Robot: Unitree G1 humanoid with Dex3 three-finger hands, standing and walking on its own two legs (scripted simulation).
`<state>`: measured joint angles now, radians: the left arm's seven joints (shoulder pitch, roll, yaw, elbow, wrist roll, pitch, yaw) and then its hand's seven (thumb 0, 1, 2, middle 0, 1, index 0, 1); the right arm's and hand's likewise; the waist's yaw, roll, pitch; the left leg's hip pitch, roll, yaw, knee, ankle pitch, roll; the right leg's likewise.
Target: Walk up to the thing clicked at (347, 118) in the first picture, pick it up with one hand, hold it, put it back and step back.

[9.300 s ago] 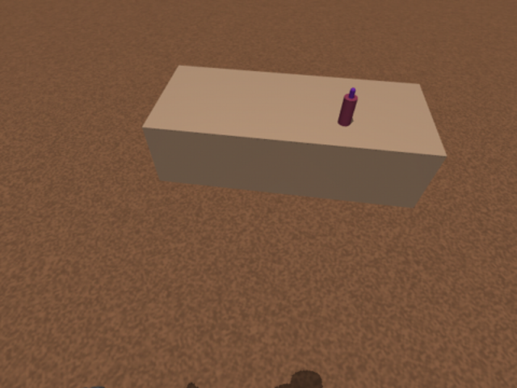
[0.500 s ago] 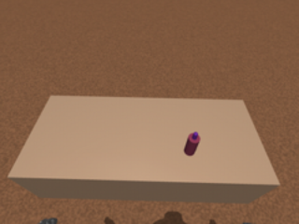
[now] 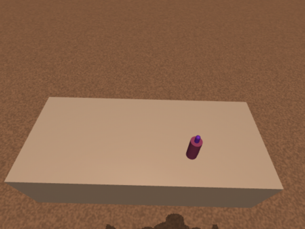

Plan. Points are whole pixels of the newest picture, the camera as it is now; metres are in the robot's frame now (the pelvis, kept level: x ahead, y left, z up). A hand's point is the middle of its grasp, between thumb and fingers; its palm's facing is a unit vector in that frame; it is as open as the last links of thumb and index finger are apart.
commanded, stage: stand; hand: right
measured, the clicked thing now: (194, 146) +0.52 -0.21 -0.33
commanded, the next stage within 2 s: none
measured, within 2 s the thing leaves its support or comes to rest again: neither
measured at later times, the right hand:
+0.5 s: hand out of the picture +0.07 -0.26 -0.15, palm faces +0.00 +0.94 -0.34, open 7.4 cm
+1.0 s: hand out of the picture +0.06 -0.26 -0.16, palm faces +0.00 +0.94 -0.34, open 7.4 cm
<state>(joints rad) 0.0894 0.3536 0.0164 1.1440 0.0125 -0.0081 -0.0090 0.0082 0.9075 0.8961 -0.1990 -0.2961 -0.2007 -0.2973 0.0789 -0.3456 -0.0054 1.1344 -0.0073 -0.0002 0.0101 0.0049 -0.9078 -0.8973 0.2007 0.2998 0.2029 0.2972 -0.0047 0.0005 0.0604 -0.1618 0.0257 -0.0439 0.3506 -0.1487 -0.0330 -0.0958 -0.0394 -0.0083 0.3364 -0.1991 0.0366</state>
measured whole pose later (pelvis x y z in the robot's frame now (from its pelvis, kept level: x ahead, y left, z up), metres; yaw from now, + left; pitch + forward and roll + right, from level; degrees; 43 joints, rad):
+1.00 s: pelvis +0.00 +0.00 +0.00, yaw -1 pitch -3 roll +0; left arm 0.13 0.37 0.00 1.11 0.01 -0.01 -0.01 0.01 0.91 0.90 -0.20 -0.30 -0.20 -0.30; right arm 0.11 -0.35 0.00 1.14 0.00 0.00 0.01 0.00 -0.91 -0.90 0.20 0.30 0.20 0.30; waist -0.01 -0.01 0.06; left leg -0.16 0.03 -0.03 0.35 -0.15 -0.03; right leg -0.10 -0.04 0.00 0.35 -0.20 0.04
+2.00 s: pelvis +0.01 +0.00 +0.00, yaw -1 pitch -2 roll +0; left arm 0.13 0.36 0.00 1.10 0.01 0.00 -0.01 0.01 0.91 0.90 -0.20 -0.30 -0.20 -0.30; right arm 0.11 -0.35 0.00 1.13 0.00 0.00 0.01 0.00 -0.91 -0.90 0.20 0.30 0.20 0.30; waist -0.01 0.00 0.06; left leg -0.15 0.03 -0.03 0.35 -0.16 -0.03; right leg -0.09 -0.04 0.00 0.34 -0.21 0.03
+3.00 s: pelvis +0.02 -0.01 -0.05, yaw -3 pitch +10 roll +2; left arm 0.23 0.24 0.00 0.64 -0.02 -0.13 0.09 0.01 0.90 0.89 -0.19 -0.29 -0.19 -0.30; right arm 0.24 -0.34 -0.13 0.39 -0.04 0.42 0.06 -0.01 0.53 -0.01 0.07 0.04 0.06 0.04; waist 0.02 -0.03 -0.09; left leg -0.58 0.03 0.02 0.81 -0.39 -0.05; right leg -0.58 -0.03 0.07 0.89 -0.47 0.02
